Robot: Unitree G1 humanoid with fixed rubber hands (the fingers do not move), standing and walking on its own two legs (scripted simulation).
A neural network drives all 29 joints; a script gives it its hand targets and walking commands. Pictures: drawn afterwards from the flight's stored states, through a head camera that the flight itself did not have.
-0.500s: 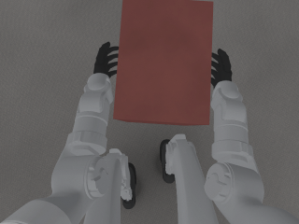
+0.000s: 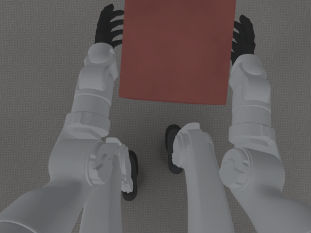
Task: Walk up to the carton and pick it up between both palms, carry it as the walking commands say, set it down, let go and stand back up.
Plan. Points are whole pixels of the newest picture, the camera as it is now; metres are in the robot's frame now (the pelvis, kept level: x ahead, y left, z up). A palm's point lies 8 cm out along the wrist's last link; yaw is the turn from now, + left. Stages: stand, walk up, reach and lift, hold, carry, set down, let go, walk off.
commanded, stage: set down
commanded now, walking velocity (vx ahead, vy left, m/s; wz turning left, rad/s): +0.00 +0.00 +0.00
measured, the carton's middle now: (171, 46) +0.52 -0.12 -0.18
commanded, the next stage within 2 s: none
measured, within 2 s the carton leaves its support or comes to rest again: rests again in 1.40 s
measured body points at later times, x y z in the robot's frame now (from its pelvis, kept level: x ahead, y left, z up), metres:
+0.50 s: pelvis -0.01 +0.00 -0.06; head +0.34 -0.05 +0.23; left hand +0.56 +0.02 -0.19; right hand +0.49 -0.28 -0.20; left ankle +0.07 +0.09 -0.45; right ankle +0.15 -0.12 -0.45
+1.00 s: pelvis -0.01 +0.00 -0.10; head +0.35 -0.06 +0.15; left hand +0.57 +0.02 -0.26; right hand +0.51 -0.28 -0.26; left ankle +0.07 +0.09 -0.45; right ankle +0.15 -0.12 -0.45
